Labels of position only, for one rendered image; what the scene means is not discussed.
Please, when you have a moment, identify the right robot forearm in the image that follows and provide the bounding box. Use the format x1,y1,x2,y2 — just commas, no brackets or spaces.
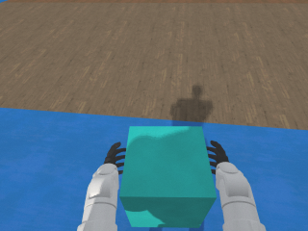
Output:
216,162,267,231

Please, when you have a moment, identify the right robot hand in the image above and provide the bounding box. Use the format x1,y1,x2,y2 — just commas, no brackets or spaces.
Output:
206,141,230,175

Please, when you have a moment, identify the left robot hand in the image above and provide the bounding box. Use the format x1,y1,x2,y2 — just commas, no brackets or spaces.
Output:
104,141,127,175

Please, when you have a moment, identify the carton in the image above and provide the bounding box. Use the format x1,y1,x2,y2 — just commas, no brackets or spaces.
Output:
119,126,217,228

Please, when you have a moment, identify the left robot forearm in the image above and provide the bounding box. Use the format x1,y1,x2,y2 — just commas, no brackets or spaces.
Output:
77,163,119,231

